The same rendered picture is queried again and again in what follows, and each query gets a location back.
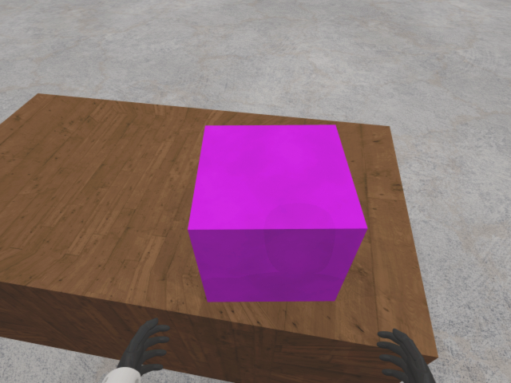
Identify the left robot hand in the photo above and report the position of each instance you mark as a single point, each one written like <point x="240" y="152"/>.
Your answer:
<point x="135" y="354"/>

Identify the right robot hand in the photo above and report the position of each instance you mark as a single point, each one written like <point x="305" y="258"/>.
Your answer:
<point x="412" y="362"/>

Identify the pedestal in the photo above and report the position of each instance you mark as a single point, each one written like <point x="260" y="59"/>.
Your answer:
<point x="95" y="201"/>

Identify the robot left forearm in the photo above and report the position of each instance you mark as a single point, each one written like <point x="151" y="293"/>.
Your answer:
<point x="123" y="375"/>

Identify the carton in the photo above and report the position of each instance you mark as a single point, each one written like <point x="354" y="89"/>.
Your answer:
<point x="275" y="215"/>

